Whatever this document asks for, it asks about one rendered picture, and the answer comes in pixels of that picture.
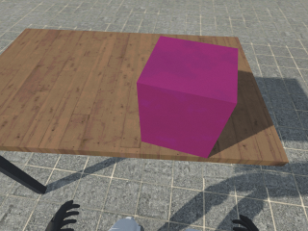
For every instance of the right robot hand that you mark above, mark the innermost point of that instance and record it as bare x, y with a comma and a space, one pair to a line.
246, 222

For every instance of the table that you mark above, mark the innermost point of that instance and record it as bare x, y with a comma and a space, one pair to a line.
75, 92

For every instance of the carton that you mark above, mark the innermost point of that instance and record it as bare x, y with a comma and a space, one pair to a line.
187, 91

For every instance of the robot left thigh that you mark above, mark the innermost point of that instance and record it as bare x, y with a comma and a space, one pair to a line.
125, 224

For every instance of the left robot hand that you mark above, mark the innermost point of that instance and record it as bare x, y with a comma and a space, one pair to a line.
58, 221

